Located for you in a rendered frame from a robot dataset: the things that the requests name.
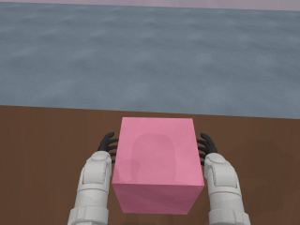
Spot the robot left hand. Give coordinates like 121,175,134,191
97,132,119,164

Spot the robot right hand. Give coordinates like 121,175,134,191
196,133,218,166

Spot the carton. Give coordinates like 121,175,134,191
112,117,204,215

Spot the robot right forearm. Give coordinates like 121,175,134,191
204,153,251,225

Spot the robot left forearm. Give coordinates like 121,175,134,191
67,151,112,225

